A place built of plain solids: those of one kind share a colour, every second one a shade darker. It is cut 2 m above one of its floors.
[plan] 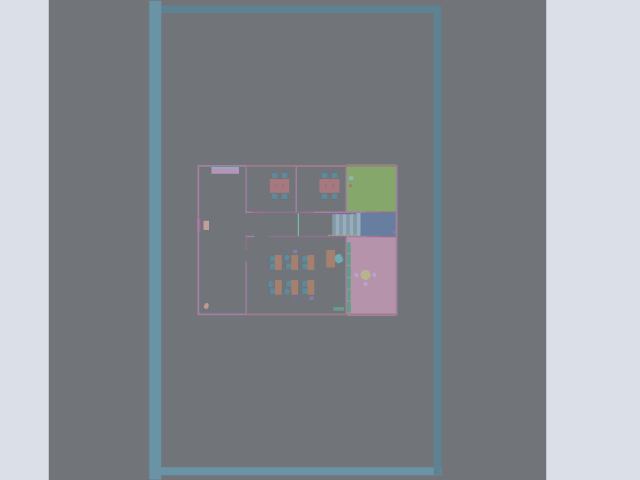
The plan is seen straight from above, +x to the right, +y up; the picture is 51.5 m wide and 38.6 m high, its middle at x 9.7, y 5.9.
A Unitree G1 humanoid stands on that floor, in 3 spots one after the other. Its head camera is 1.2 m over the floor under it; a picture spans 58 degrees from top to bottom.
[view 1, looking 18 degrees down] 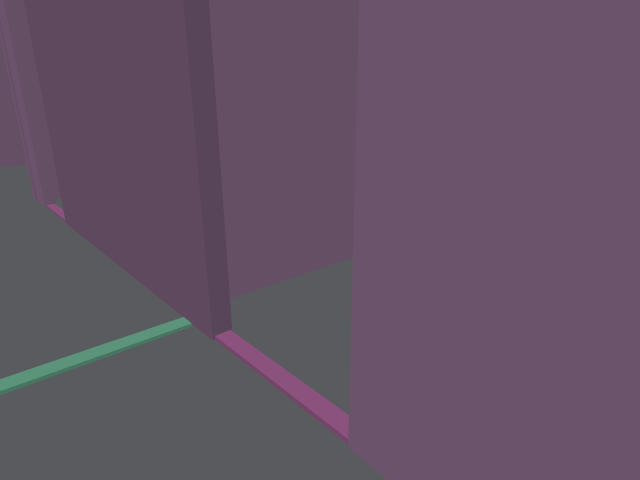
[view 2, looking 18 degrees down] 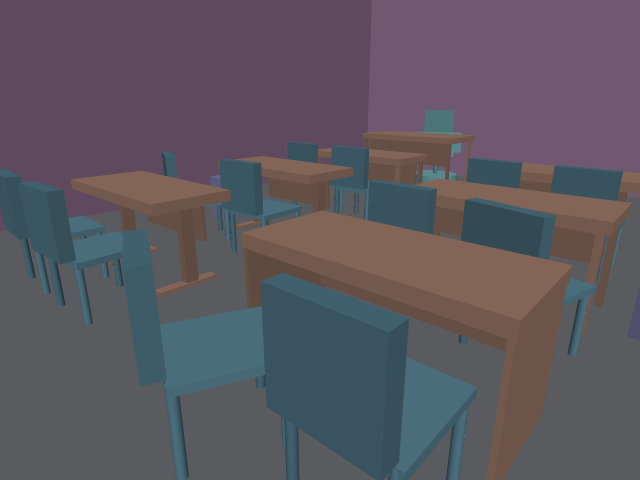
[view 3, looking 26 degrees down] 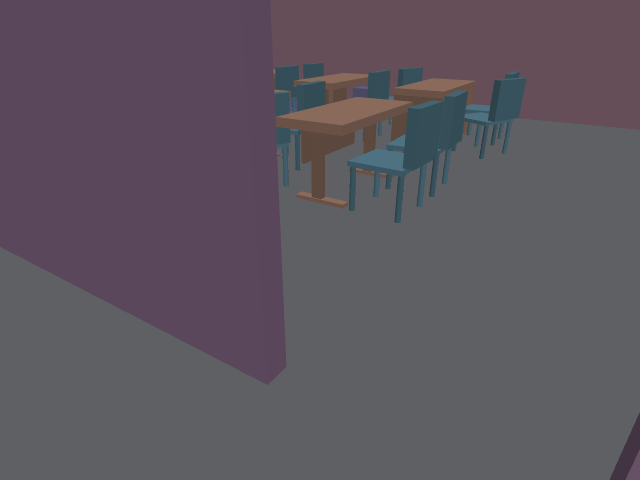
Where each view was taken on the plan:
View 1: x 10.07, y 7.15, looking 138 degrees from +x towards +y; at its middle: wall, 3.16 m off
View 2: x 4.96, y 1.20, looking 42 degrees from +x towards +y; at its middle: desk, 1.82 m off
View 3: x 4.66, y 7.15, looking -57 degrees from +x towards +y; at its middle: ground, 2.74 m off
